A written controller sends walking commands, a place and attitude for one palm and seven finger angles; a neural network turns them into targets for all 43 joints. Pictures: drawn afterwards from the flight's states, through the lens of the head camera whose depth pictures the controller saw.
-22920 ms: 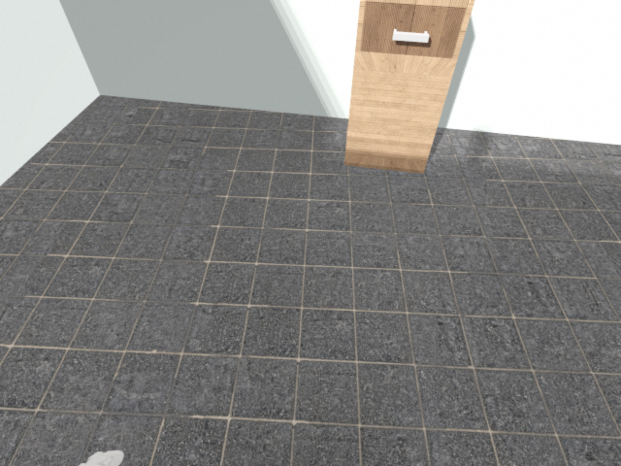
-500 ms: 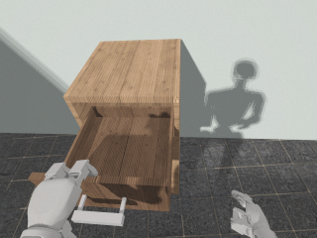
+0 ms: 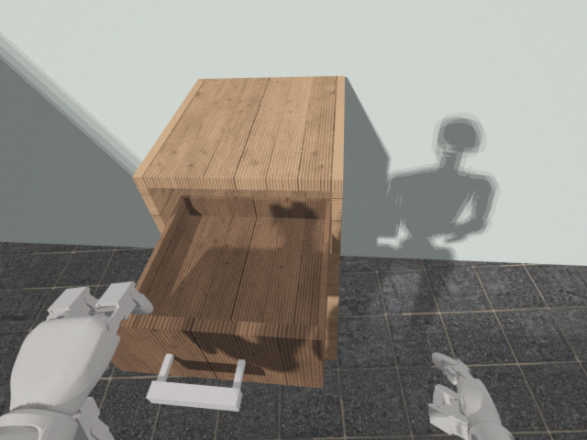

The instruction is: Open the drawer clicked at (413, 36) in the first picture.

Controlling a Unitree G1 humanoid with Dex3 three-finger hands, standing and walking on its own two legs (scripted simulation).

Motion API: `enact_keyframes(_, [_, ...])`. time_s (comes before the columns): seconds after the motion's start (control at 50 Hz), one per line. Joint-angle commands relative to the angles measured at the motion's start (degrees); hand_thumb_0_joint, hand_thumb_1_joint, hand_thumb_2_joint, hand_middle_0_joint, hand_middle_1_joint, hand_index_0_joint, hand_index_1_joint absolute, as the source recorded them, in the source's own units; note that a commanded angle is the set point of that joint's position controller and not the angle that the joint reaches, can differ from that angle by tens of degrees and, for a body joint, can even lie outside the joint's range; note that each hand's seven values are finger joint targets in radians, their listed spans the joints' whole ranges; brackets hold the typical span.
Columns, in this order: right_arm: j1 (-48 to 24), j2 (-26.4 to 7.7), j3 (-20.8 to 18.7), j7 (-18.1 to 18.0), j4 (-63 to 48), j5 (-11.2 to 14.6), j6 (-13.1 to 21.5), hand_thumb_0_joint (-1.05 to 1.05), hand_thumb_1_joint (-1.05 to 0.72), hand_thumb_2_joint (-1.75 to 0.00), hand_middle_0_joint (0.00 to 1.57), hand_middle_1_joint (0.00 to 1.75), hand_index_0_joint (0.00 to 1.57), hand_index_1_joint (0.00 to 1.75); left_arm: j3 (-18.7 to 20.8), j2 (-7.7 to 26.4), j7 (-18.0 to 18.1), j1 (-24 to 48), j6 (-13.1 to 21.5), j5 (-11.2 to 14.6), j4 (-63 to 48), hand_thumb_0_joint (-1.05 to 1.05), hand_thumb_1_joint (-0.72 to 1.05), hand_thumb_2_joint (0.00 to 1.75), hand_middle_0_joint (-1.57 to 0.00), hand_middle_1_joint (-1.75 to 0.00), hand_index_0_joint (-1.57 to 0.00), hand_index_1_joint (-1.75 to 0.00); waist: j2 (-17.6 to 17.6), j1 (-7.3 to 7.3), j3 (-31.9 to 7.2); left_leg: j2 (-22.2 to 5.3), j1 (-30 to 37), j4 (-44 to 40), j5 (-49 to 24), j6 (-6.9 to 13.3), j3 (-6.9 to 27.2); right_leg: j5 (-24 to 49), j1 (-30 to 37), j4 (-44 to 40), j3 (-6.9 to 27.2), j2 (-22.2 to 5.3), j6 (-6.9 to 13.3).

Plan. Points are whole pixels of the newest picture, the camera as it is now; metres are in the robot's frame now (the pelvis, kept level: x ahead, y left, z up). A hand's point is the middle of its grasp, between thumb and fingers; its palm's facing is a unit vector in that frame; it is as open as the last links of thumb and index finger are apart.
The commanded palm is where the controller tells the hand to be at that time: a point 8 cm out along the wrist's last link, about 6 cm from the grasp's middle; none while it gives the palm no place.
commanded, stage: draw the hand back to the body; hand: left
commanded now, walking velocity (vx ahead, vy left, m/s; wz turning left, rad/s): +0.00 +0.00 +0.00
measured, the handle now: (199, 379) +0.21 +0.19 -0.07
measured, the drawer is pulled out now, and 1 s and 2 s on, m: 0.30 0.30 0.30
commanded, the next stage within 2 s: step back with the hand held close in 1.00 s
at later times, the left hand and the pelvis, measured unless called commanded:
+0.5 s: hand (116, 309) +0.20 +0.22 +0.16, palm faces +0.33 -0.85 -0.41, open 11.3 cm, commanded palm +0.15 +0.26 +0.19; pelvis +0.02 +0.00 +0.02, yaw +0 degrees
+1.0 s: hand (114, 299) +0.21 +0.22 +0.17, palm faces +0.40 -0.82 -0.41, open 7.6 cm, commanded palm +0.16 +0.26 +0.19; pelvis +0.03 -0.02 +0.02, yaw +1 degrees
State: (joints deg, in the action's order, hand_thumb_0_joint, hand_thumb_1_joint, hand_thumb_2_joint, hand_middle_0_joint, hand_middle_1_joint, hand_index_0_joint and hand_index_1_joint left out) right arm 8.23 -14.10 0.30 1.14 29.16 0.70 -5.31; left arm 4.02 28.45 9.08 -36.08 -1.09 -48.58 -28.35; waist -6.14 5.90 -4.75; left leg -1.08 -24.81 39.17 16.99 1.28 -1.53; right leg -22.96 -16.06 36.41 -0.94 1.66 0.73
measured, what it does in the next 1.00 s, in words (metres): stands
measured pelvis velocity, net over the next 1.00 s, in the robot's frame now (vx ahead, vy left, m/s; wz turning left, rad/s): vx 0.03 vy -0.02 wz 0.02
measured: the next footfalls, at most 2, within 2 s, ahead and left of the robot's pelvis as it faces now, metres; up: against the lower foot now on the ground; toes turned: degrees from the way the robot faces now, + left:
none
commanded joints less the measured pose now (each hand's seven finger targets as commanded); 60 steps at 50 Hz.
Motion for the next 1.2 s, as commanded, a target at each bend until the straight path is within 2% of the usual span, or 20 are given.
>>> enact_keyframes(0.0, [-5.2, -0.4, -1.0, -2.1, -12.8, 1.4, 7.7, 0.00, -0.90, -0.90, 0.20, 0.30, 0.20, 0.30, 1.2, -14.6, -0.4, 4.8, 3.2, 43.2, -11.2, 0.00, -0.47, 0.32, -0.30, -1.18, -0.30, -1.18, 7.5, -6.84, 1.7, -1.3, 19.7, -7.3, -3.2, 1.9, 2.0, 7.4, -5.5, -9.7, -2.7, -0.3, 0.7])
enact_keyframes(0.02, [-4.8, -2.9, -0.7, -3.5, -11.2, 1.1, 10.0, 0.00, -0.90, -0.90, 0.20, 0.30, 0.20, 0.30, 6.0, -6.2, -0.3, 4.0, 5.4, 44.0, -8.1, 0.00, -0.43, 0.33, -0.29, -1.15, -0.29, -1.15, 8.4, -4.70, 2.0, -1.6, 19.2, -8.8, 1.2, 1.6, 2.5, 3.4, -6.6, -10.5, -2.5, -0.2, 0.7])
enact_keyframes(0.04, [-5.5, -2.8, -0.5, -5.1, -11.0, 0.8, 10.8, 0.00, -0.90, -0.90, 0.20, 0.30, 0.20, 0.30, 8.8, -4.0, 0.0, 2.9, 6.6, 48.1, -12.4, 0.00, -0.40, 0.34, -0.29, -1.13, -0.29, -1.13, 8.1, -3.82, 1.9, -1.5, 18.1, -10.1, 0.2, 1.3, 2.4, 3.6, -4.2, -11.9, -2.1, -1.3, 0.4])
enact_keyframes(0.06, [-6.3, -3.0, -0.1, -6.0, -10.2, 0.7, 12.2, 0.00, -0.90, -0.90, 0.20, 0.30, 0.20, 0.30, 11.2, -1.4, 0.4, 4.2, 7.7, 49.4, -14.3, 0.00, -0.36, 0.36, -0.29, -1.11, -0.29, -1.11, 6.7, -3.21, 2.0, -1.2, 17.4, -10.7, 0.3, 0.9, 2.7, 3.2, -3.2, -12.5, -1.7, -1.6, 0.4])
enact_keyframes(0.08, [-5.2, -3.1, 0.6, -6.4, -10.0, 0.2, 13.5, 0.00, -0.90, -0.90, 0.20, 0.30, 0.20, 0.30, 10.8, -1.5, 0.5, 6.3, 9.2, 49.2, -17.2, 0.00, -0.32, 0.37, -0.29, -1.09, -0.29, -1.09, 5.5, -2.91, -0.3, -0.5, 18.5, -10.8, -2.0, 1.1, 2.3, 5.5, -2.3, -12.9, -1.8, -1.9, 0.4])
enact_keyframes(0.18, [-4.2, -2.9, 0.7, -6.2, -6.2, -0.1, 16.6, 0.00, -0.90, -0.90, 0.20, 0.30, 0.20, 0.30, 11.8, -2.3, 0.1, 4.6, 10.2, 50.5, -15.0, 0.00, -0.15, 0.45, -0.27, -0.98, -0.27, -0.98, -0.9, -2.73, 3.8, -0.4, 17.6, -12.5, -6.4, 0.0, 2.5, 9.7, -0.5, -14.9, -2.0, -2.0, 1.0])
enact_keyframes(0.28, [-4.7, -3.1, -0.1, -5.4, -4.8, -0.1, 16.4, 0.00, -0.90, -0.90, 0.20, 0.30, 0.20, 0.30, 13.0, -3.5, -1.3, 2.3, 10.1, 51.7, -12.0, 0.00, 0.02, 0.52, -0.26, -0.86, -0.26, -0.86, 1.4, -2.75, 3.2, -0.8, 19.0, -13.1, -11.3, -0.2, 2.0, 14.8, 1.7, -15.7, -2.4, -1.7, 0.9])
enact_keyframes(0.4, [-5.4, -3.4, -1.0, -5.1, -5.0, 0.2, 15.7, 0.00, -0.90, -0.90, 0.20, 0.30, 0.20, 0.30, 14.6, -2.5, -1.8, 2.4, 9.6, 52.4, -15.0, 0.00, 0.23, 0.62, -0.25, -0.73, -0.25, -0.73, 3.3, -2.79, -1.4, -1.1, 21.7, -13.0, -18.3, 0.0, 1.5, 21.8, 4.8, -15.0, -2.4, -2.1, 0.3])
enact_keyframes(0.62, [-5.9, -3.8, -1.8, -5.7, -3.8, 0.2, 13.5, 0.00, -0.90, -0.90, 0.20, 0.30, 0.20, 0.30, 19.1, -0.4, -1.3, 5.2, 8.7, 52.8, -11.5, 0.00, 0.62, 0.78, -0.22, -0.48, -0.22, -0.48, 4.3, -2.70, -0.7, -0.2, 23.5, -12.7, -20.2, 0.3, 0.3, 26.6, 4.8, -16.7, -2.3, -2.2, -0.2])
enact_keyframes(0.74, [-6.5, -3.6, -1.7, -5.5, -4.6, 0.5, 12.9, 0.00, -0.90, -0.90, 0.20, 0.30, 0.20, 0.30, 18.2, -1.2, -1.7, 6.2, 8.3, 53.4, -11.3, 0.00, 0.83, 0.87, -0.21, -0.34, -0.21, -0.34, 4.8, -2.75, -0.6, -0.5, 23.5, -13.5, -20.3, 0.3, 0.5, 26.9, 6.1, -16.5, -1.9, -2.6, -0.3])
enact_keyframes(0.78, [-6.5, -3.9, -1.6, -5.4, -4.0, 0.2, 12.7, 0.00, -0.90, -0.90, 0.20, 0.30, 0.20, 0.30, 18.3, -1.0, -1.7, 6.6, 8.3, 53.1, -10.6, 0.00, 0.90, 0.90, -0.20, -0.30, -0.20, -0.30, 2.8, -2.75, 0.4, 0.0, 23.8, -13.3, -20.0, 0.3, 0.2, 26.8, 5.2, -17.7, -2.0, -2.3, -0.2])
enact_keyframes(0.84, [-6.7, -3.6, -1.6, -5.4, -4.8, 0.4, 12.8, 0.00, -0.90, -0.90, 0.20, 0.30, 0.20, 0.30, 18.5, -0.4, -1.7, 6.9, 8.4, 53.4, -12.3, 0.00, 0.90, 0.90, -0.20, -0.30, -0.20, -0.30, 4.3, -2.61, -0.7, -0.3, 23.8, -13.5, -20.6, 0.3, 0.4, 27.7, 6.4, -16.8, -1.7, -2.7, -0.3])
enact_keyframes(0.88, [-6.7, -3.8, -1.6, -5.5, -4.0, 0.1, 12.9, 0.00, -0.90, -0.90, 0.20, 0.30, 0.20, 0.30, 19.7, 0.7, -1.5, 6.9, 8.6, 53.0, -12.1, 0.00, 0.90, 0.90, -0.20, -0.30, -0.20, -0.30, 2.1, -2.45, -0.4, 0.1, 23.9, -13.3, -20.4, 0.2, 0.2, 27.7, 6.0, -17.6, -1.8, -2.4, -0.2])
enact_keyframes(0.92, [-6.7, -3.6, -1.6, -5.5, -4.1, 0.2, 12.6, 0.00, -0.90, -0.90, 0.20, 0.30, 0.20, 0.30, 19.3, -0.2, -1.6, 5.8, 8.4, 53.2, -10.7, 0.00, 0.90, 0.90, -0.20, -0.30, -0.20, -0.30, 4.4, -2.44, -0.1, 0.0, 23.9, -13.3, -20.0, 0.3, 0.2, 27.5, 5.7, -17.6, -2.0, -2.3, -0.3])
enact_keyframes(0.96, [-7.1, -3.4, -1.7, -5.5, -4.3, 0.5, 12.6, 0.00, -0.90, -0.90, 0.20, 0.30, 0.20, 0.30, 19.0, -0.2, -1.6, 7.0, 8.3, 53.4, -12.0, 0.00, 0.90, 0.90, -0.20, -0.30, -0.20, -0.30, 2.8, -2.71, 0.7, -0.2, 23.7, -13.2, -20.0, 0.2, 0.1, 27.5, 5.6, -18.0, -1.4, -2.5, -0.2])
enact_keyframes(1.04, [-7.0, -3.4, -1.8, -5.6, -4.6, 0.6, 12.3, 0.00, -0.90, -0.90, 0.20, 0.30, 0.20, 0.30, 18.6, -0.7, -1.7, 6.3, 8.3, 53.6, -10.6, 0.00, 0.90, 0.90, -0.20, -0.30, -0.20, -0.30, 5.2, -2.76, 0.4, -0.2, 23.6, -13.6, -18.8, 0.4, 0.2, 26.7, 5.7, -17.6, -1.5, -2.7, -0.6])
enact_keyframes(1.08, [-6.9, -3.7, -1.9, -5.6, -3.8, 0.2, 12.3, 0.00, -0.90, -0.90, 0.20, 0.30, 0.20, 0.30, 19.5, 0.0, -1.7, 6.6, 8.6, 53.3, -9.9, 0.00, 0.90, 0.90, -0.20, -0.30, -0.20, -0.30, 3.7, -2.68, 0.8, 0.3, 23.8, -13.3, -18.8, 0.5, -0.1, 27.2, 5.4, -18.6, -1.5, -2.4, -0.5])
enact_keyframes(1.1, [-5.0, -4.6, -1.6, -5.3, -6.6, 0.6, 11.3, 0.00, -0.90, -0.90, 0.20, 0.30, 0.20, 0.30, 27.6, 9.2, -1.4, 16.5, 11.1, 52.7, -18.6, 0.00, 0.90, 0.90, -0.20, -0.30, -0.20, -0.30, 5.8, -4.37, 6.2, -0.9, 19.3, -10.6, -17.0, 1.3, 1.5, 33.1, 0.3, -21.1, 4.2, -5.7, -1.0])
enact_keyframes(1.14, [-5.8, -3.8, -2.1, -5.1, -5.5, 0.4, 9.7, 0.00, -0.90, -0.90, 0.20, 0.30, 0.20, 0.30, 22.5, 2.1, -2.7, 7.3, 11.3, 52.0, -9.5, 0.00, 0.90, 0.90, -0.20, -0.30, -0.20, -0.30, 10.5, -5.09, 5.0, -0.8, 18.3, -8.4, -17.0, 1.3, 1.5, 38.2, 1.4, -20.0, 4.1, -7.0, -1.6])
enact_keyframes(1.18, [-5.3, -4.5, -2.3, -4.8, -5.8, 0.0, 8.7, 0.00, -0.90, -0.90, 0.20, 0.30, 0.20, 0.30, 21.9, 1.1, -3.1, 4.1, 12.4, 51.7, -10.3, 0.00, 0.90, 0.90, -0.20, -0.30, -0.20, -0.30, 7.6, -5.05, 0.8, -0.8, 18.3, -8.6, -21.5, 1.6, 1.3, 39.6, 4.1, -17.6, 2.4, -6.9, -1.9])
